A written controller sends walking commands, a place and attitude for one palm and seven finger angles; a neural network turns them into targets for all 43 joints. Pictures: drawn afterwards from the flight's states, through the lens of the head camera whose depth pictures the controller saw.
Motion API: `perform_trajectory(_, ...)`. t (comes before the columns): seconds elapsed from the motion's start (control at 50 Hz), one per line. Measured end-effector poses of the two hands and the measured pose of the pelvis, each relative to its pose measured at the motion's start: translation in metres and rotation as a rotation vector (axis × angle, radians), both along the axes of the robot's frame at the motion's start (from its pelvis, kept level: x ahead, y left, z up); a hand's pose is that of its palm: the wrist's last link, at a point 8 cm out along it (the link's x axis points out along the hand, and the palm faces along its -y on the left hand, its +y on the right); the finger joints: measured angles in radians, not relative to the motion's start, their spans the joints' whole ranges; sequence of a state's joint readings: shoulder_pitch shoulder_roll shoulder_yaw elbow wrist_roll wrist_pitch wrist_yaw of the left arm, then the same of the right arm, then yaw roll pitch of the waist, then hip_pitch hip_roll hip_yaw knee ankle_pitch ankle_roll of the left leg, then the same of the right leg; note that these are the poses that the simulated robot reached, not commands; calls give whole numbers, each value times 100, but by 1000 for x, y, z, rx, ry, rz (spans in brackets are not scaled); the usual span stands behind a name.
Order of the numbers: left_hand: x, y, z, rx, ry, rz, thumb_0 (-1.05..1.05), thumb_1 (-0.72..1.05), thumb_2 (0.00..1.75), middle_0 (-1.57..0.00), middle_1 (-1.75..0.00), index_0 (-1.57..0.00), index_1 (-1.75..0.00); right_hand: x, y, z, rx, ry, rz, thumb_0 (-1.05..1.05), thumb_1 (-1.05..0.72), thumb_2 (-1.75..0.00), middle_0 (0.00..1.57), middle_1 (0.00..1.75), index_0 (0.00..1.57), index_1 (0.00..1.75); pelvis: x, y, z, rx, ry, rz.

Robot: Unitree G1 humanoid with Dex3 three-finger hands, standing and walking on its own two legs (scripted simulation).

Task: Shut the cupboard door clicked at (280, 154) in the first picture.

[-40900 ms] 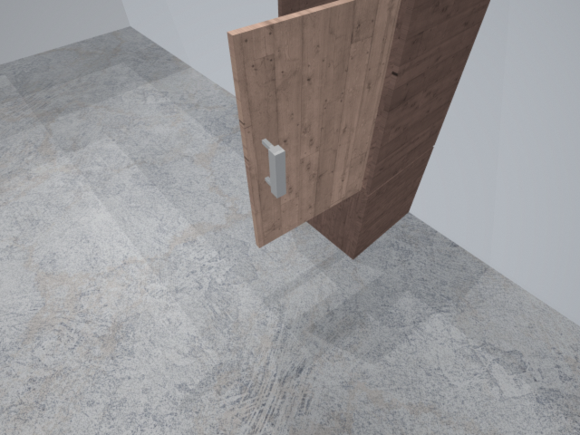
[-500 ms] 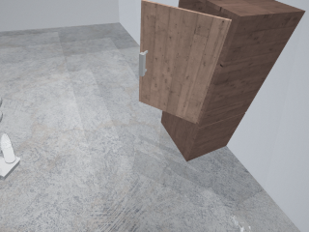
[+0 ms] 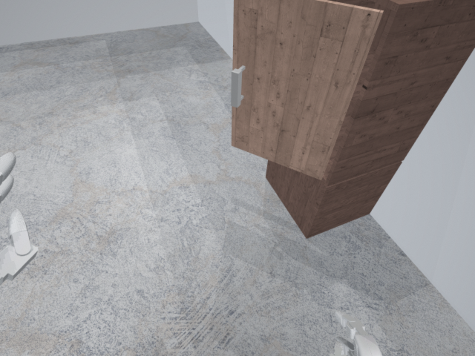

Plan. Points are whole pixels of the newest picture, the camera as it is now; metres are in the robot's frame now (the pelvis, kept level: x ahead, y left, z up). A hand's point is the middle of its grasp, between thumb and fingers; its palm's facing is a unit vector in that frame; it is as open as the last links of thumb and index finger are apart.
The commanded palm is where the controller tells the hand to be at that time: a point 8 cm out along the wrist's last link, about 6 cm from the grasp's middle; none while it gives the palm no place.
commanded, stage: let the arm hang, fingers relaxed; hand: left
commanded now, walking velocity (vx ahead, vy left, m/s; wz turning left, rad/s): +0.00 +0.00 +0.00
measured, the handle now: (239, 86) +0.94 +0.05 -0.03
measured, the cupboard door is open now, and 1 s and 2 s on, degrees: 38 38 38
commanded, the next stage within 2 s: look to check the result in 1.08 s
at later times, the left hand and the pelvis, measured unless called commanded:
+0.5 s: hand out of the picture +0.02 +0.19 -0.17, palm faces +0.04 -0.98 -0.21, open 7.1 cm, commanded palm none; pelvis +0.00 +0.00 +0.01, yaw +1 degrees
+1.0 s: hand out of the picture -0.03 +0.15 -0.17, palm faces +0.04 -0.99 -0.11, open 7.4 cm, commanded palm none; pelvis +0.00 +0.02 +0.01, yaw -1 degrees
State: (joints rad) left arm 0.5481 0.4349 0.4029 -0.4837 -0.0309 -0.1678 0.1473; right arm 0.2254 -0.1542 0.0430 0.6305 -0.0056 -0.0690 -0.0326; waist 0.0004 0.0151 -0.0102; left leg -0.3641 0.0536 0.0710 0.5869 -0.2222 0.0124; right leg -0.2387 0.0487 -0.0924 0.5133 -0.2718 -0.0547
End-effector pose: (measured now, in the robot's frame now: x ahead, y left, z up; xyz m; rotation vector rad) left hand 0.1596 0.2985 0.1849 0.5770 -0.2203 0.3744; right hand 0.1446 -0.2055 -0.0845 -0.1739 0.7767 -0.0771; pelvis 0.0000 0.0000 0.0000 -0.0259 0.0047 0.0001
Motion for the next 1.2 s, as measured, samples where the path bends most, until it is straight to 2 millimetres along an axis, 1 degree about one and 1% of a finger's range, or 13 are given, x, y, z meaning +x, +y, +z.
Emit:
perform_trajectory(0.04,14,4,-43,-74,158,24,1,90,90,-21,-30,-20,-30,4,-6,-14,16,24,17,1,-90,-90,21,30,21,30,2,3,-4,-2,7,10)
perform_trajectory(0.08,22,3,-109,-213,386,64,0,90,90,-20,-30,-20,-30,3,-14,-27,11,65,15,1,-91,-90,21,30,21,30,2,5,-8,2,5,16)
perform_trajectory(0.12,17,-11,-179,-347,636,89,0,90,90,-20,-30,-19,-30,-2,-21,-34,-4,110,2,1,-91,-90,21,30,21,30,2,6,-11,9,-4,23)
perform_trajectory(0.18,-16,-50,-266,-506,982,77,1,91,90,-20,-30,-19,-30,-20,-30,-36,-40,184,-25,1,-91,-90,20,30,21,30,2,5,-12,18,-23,31)
perform_trajectory(0.24,-63,-93,-318,-642,1238,58,1,92,90,-20,-30,-19,-30,-47,-35,-33,-80,286,-50,1,-91,-90,20,30,21,30,2,3,-9,16,-32,34)
perform_trajectory(0.28,-73,-92,-324,-723,1210,130,-5,98,90,-21,-30,-20,-30,-68,-37,-32,-104,374,-52,0,-91,-90,20,30,20,30,2,0,-5,7,-26,46)
perform_trajectory(0.42,-118,-67,-325,-660,1368,210,-6,99,90,-21,-30,-20,-30,-125,-29,-38,-76,561,-105,0,-91,-90,20,30,20,30,4,1,6,0,-26,34)
perform_trajectory(0.56,-168,-52,-317,-610,1521,298,-1,94,90,-20,-30,-20,-30,-153,-7,-49,6,623,-145,0,-91,-90,20,30,20,30,5,7,10,7,-41,8)
perform_trajectory(0.68,-192,-58,-316,-624,1583,322,0,92,90,-20,-30,-19,-30,-167,11,-55,51,658,-151,0,-91,-90,20,30,20,30,5,11,11,12,-45,-5)
perform_trajectory(0.8,-201,-75,-320,-665,1607,299,1,91,90,-20,-30,-19,-30,-173,21,-56,66,672,-160,0,-91,-90,20,30,20,30,4,15,11,15,-44,-11)
perform_trajectory(0.96,-199,-91,-327,-710,1608,254,1,91,90,-20,-30,-20,-30,-176,25,-53,56,667,-177,0,-91,-90,20,30,20,30,4,19,11,16,-42,-15)
perform_trajectory(1.06,-196,-91,-327,-713,1602,246,0,91,90,-20,-30,-20,-30,-178,26,-52,50,667,-183,0,-91,-90,20,30,20,30,4,21,11,16,-38,-14)
perform_trajectory(1.2,-195,-78,-325,-687,1600,262,0,91,90,-20,-30,-20,-30,-178,26,-52,48,671,-188,0,-91,-90,20,30,20,30,4,23,11,15,-33,-16)
